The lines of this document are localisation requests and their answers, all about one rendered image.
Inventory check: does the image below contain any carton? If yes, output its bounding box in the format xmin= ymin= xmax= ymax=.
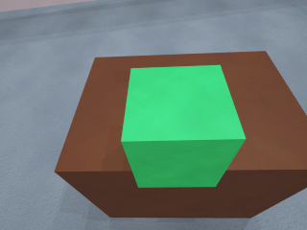
xmin=121 ymin=65 xmax=246 ymax=188

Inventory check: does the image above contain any pedestal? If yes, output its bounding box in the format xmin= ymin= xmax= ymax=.
xmin=54 ymin=51 xmax=307 ymax=219

